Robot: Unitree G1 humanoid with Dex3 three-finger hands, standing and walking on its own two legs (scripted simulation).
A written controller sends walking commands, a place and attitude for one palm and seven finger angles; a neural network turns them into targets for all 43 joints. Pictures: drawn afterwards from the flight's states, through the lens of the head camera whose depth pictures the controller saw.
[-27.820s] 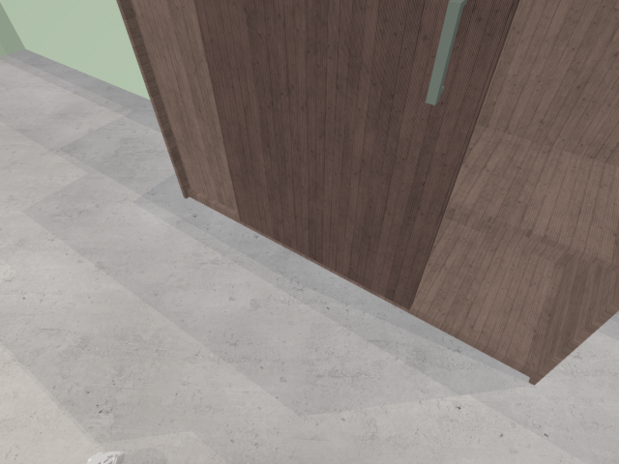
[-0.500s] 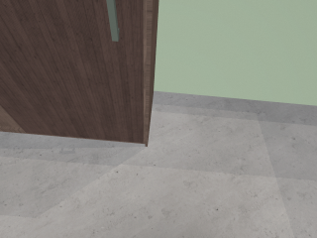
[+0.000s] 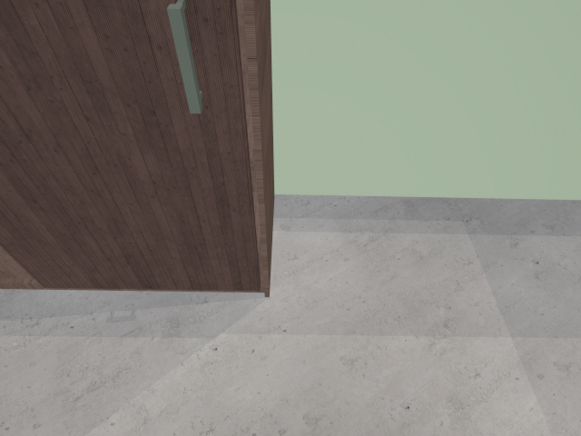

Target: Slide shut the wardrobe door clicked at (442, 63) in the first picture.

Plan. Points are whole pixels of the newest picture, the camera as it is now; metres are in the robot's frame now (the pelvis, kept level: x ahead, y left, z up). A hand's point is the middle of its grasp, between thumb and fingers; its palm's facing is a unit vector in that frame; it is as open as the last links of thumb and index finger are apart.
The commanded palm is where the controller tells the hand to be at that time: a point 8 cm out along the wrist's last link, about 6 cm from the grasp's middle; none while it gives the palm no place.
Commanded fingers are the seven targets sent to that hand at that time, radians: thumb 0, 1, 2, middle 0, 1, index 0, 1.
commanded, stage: let the arm hang, fingers relaxed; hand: left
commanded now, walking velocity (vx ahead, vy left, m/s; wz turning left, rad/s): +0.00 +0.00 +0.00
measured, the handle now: (189, 59) +0.69 +0.22 +0.18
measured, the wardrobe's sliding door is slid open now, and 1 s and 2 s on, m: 0.01 0.01 0.01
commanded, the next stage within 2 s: look to check the result in 0.12 s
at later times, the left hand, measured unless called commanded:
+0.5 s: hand out of the picture +0.01 +0.17 -0.18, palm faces -0.02 -0.97 -0.23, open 7.4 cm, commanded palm none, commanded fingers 0.00 0.90 0.90 -0.20 -0.30 -0.20 -0.30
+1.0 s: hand out of the picture +0.05 +0.18 -0.17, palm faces -0.03 -0.96 -0.27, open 7.4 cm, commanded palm none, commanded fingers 0.00 0.90 0.90 -0.20 -0.30 -0.20 -0.30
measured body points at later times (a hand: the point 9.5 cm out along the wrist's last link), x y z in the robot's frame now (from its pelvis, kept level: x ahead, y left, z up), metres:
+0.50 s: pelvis +0.00 -0.01 +0.00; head +0.03 -0.02 +0.45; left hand +0.01 +0.22 -0.16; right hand +0.01 -0.25 -0.16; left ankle -0.02 +0.08 -0.74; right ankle -0.03 -0.14 -0.74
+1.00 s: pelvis +0.00 -0.02 +0.00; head +0.02 -0.03 +0.45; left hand +0.05 +0.23 -0.15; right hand +0.04 -0.28 -0.15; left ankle -0.02 +0.08 -0.74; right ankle -0.03 -0.14 -0.74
